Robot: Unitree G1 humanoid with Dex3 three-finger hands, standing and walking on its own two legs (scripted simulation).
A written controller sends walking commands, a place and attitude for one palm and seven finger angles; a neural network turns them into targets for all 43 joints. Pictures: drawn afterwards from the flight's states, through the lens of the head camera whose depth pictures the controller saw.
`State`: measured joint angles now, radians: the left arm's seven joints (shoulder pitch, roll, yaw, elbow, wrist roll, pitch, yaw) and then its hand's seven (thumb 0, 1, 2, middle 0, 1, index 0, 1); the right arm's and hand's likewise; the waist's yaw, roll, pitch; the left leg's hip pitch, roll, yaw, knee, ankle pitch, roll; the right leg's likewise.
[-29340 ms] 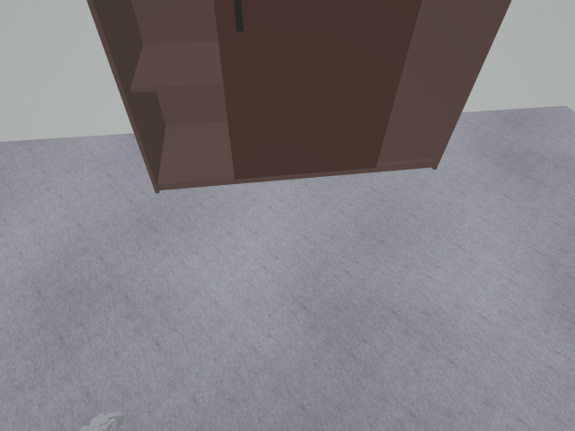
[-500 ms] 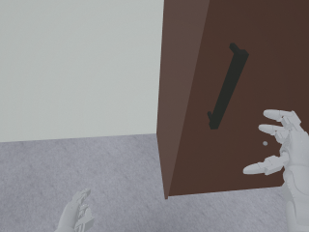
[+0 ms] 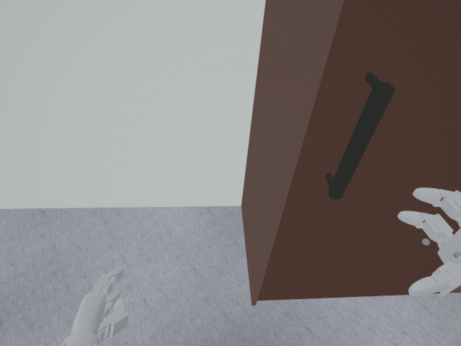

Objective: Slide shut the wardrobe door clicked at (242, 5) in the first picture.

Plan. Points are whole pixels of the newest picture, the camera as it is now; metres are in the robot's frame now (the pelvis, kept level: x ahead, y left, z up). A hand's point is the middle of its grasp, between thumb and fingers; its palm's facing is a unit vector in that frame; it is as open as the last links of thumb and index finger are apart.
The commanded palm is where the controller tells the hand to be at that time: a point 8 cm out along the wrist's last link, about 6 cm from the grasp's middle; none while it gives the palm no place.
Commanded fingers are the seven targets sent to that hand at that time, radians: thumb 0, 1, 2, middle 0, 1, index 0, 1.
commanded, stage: draw the hand back to the body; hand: right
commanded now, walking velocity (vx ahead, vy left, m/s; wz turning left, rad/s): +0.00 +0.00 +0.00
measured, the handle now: (351, 142) +0.46 -0.23 +0.15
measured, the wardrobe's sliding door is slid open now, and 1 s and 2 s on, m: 0.00 0.00 0.00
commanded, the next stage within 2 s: step back with the hand held close in 1.12 s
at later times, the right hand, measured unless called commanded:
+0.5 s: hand (455, 235) +0.24 -0.30 +0.16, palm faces +0.47 +0.83 -0.30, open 11.2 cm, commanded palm +0.18 -0.33 +0.17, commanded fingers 0.00 -0.50 -0.71 0.21 0.53 0.21 0.53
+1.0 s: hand (460, 262) +0.19 -0.28 +0.17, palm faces +0.48 +0.81 -0.34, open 7.5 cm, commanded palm +0.14 -0.31 +0.18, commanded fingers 0.00 -0.90 -0.90 0.20 0.30 0.20 0.30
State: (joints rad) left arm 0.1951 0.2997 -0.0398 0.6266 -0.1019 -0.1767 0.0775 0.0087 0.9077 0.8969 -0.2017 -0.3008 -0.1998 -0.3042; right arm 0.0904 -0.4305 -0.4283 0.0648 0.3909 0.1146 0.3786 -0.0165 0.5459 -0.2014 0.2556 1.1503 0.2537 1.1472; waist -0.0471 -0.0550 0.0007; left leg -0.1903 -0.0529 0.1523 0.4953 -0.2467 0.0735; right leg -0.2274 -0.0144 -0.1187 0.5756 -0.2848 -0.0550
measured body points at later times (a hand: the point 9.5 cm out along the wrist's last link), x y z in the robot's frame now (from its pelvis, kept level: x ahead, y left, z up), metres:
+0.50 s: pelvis +0.02 -0.04 +0.01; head +0.01 -0.03 +0.46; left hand +0.20 +0.18 -0.08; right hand +0.21 -0.34 +0.18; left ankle +0.02 +0.06 -0.73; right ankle +0.02 -0.08 -0.73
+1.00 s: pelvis +0.01 -0.02 +0.01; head -0.01 +0.00 +0.46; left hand +0.19 +0.21 -0.07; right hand +0.16 -0.32 +0.19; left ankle +0.02 +0.06 -0.73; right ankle +0.02 -0.07 -0.73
